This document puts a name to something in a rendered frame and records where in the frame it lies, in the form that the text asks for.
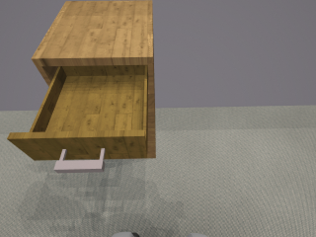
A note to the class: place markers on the handle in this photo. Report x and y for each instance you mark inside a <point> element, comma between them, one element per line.
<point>80,166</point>

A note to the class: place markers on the drawer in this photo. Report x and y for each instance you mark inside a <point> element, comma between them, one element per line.
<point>87,108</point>

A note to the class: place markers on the cabinet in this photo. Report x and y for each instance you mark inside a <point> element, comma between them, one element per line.
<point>102,33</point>

